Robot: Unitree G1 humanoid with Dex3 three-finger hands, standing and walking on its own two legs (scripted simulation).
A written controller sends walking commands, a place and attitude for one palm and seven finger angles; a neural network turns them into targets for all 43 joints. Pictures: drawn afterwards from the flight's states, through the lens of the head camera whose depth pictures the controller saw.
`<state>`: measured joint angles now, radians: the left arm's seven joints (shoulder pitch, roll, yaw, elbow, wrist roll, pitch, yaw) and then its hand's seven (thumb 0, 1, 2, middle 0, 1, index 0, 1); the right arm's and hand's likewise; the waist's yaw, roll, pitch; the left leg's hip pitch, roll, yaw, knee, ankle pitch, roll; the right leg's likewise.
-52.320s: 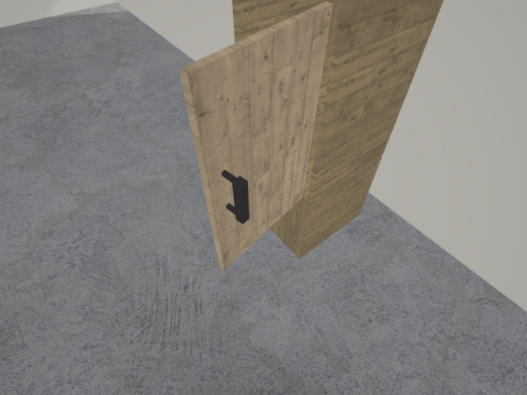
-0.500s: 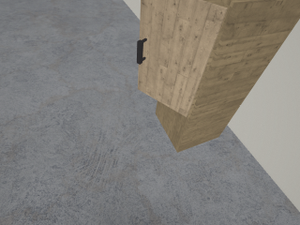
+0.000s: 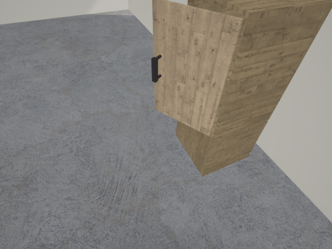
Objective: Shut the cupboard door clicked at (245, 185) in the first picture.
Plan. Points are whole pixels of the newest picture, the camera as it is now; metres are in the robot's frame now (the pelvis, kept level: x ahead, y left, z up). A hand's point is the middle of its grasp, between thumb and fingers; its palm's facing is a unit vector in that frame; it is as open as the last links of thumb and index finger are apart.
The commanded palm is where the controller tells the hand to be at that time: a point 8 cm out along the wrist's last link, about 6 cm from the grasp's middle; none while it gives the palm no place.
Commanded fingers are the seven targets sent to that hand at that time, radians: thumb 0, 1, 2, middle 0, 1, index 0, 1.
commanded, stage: let the arm hang, fingers relaxed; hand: left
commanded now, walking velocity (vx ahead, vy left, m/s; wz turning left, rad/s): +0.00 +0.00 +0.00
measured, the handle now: (157, 68) +0.90 +0.09 -0.04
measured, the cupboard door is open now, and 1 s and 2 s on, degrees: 31 31 31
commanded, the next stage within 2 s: look to check the result in 0.26 s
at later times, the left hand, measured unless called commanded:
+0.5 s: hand out of the picture +0.00 +0.19 -0.18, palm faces +0.00 -0.98 -0.22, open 7.4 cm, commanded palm none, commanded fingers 0.00 0.90 0.90 -0.20 -0.30 -0.20 -0.30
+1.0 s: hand out of the picture +0.05 +0.20 -0.17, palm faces -0.01 -0.97 -0.25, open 7.4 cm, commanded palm none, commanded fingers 0.00 0.90 0.90 -0.20 -0.30 -0.20 -0.30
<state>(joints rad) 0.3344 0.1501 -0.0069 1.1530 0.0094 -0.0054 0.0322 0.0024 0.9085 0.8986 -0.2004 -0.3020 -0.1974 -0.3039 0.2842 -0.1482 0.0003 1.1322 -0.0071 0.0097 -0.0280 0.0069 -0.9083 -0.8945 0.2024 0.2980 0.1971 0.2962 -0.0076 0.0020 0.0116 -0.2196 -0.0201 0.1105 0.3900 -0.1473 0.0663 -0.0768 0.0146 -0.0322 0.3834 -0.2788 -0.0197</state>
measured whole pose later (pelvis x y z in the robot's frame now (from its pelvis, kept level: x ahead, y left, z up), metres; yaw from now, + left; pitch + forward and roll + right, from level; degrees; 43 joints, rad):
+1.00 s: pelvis +0.03 -0.01 +0.00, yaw +0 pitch -1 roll +0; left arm 0.21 0.23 0.00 1.14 0.01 -0.01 0.02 0.00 0.91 0.90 -0.20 -0.30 -0.20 -0.30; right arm 0.17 -0.24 0.00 1.12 -0.01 0.00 -0.02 0.01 -0.91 -0.89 0.20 0.30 0.20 0.30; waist -0.01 -0.01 0.03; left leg -0.18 -0.03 0.11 0.35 -0.16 0.05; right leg -0.02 0.01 -0.03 0.32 -0.28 -0.02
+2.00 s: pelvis +0.04 -0.04 -0.01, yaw +37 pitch +0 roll +3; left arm 0.22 0.21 0.04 0.88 0.03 0.01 0.02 0.00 0.90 0.90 -0.21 -0.30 -0.20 -0.30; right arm 0.14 -0.25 -0.08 0.89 -0.01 0.08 0.03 0.01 -0.91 -0.90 0.20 0.30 0.19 0.30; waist -0.01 -0.03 0.13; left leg -0.38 0.02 0.05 0.82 -0.45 -0.04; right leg -0.22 -0.13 -0.19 0.60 -0.37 -0.01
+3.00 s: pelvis +0.11 +0.10 -0.01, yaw +72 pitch +0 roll +1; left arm 0.21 0.24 0.08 0.92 0.03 0.00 -0.03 0.01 0.91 0.90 -0.20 -0.30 -0.20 -0.30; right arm 0.24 -0.19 -0.04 0.95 -0.03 -0.03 0.01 0.01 -0.91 -0.89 0.20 0.30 0.20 0.30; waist 0.00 -0.02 0.08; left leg -0.21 -0.02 0.07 0.47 -0.26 0.04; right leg -0.55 -0.14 -0.05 0.96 -0.29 0.05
